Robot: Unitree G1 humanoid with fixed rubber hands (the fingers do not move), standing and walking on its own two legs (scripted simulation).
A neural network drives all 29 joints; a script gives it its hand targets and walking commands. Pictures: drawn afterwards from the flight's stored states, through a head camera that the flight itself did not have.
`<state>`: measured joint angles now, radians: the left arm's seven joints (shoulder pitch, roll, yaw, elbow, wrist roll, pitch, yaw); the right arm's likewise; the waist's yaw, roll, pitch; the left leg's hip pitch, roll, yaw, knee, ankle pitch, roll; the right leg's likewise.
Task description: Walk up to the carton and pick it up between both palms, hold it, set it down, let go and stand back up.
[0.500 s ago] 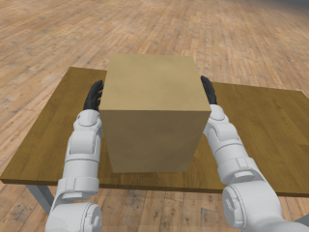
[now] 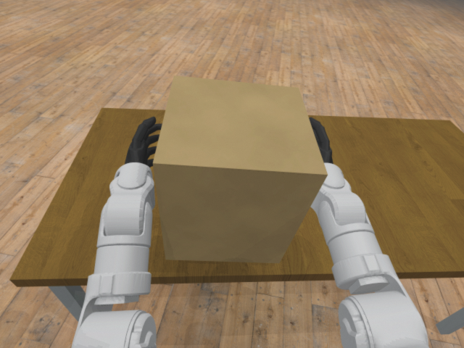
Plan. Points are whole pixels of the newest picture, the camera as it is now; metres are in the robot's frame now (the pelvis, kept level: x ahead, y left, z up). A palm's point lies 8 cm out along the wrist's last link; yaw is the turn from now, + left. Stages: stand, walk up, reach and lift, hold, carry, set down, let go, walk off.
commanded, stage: reach and lift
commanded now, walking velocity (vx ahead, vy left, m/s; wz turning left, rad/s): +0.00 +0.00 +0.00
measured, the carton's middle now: (230, 175) +0.36 -0.01 +0.13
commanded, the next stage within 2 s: hold in 0.46 s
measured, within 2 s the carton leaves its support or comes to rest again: neither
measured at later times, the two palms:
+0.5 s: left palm (137, 158) +0.36 +0.14 +0.17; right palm (319, 150) +0.36 -0.16 +0.18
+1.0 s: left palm (132, 155) +0.35 +0.15 +0.18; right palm (321, 148) +0.36 -0.16 +0.19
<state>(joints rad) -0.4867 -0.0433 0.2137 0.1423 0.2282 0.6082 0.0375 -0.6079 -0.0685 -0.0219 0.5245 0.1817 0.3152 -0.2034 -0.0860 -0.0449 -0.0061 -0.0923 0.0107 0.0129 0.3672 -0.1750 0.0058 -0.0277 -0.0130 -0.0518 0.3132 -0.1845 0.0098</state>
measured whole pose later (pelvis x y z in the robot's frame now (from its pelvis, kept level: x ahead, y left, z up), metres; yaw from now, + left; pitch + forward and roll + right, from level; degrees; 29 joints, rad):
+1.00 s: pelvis +0.00 -0.01 +0.00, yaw +0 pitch -6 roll -1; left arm -0.54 -0.01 0.24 0.16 0.20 0.71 0.04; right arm -0.71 -0.10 0.01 0.58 0.27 0.41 -0.24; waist -0.08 -0.04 -0.05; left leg -0.09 0.02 -0.01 0.38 -0.18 -0.01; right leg -0.02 0.00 -0.05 0.32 -0.19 0.00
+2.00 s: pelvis +0.00 -0.01 +0.00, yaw +0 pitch -6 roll -1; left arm -0.52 -0.01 0.24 0.12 0.20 0.71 0.04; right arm -0.70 -0.09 0.02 0.55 0.26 0.42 -0.24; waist -0.08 -0.04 -0.05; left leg -0.09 0.02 -0.03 0.38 -0.19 -0.01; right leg -0.02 0.01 -0.05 0.32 -0.19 -0.01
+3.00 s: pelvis +0.00 -0.01 +0.00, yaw +1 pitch -6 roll -1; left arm -0.53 -0.01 0.24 0.13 0.21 0.70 0.03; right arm -0.71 -0.08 0.01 0.56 0.25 0.41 -0.23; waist -0.08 -0.05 -0.05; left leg -0.10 0.01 -0.03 0.38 -0.18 -0.01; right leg -0.03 0.01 -0.04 0.32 -0.19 -0.01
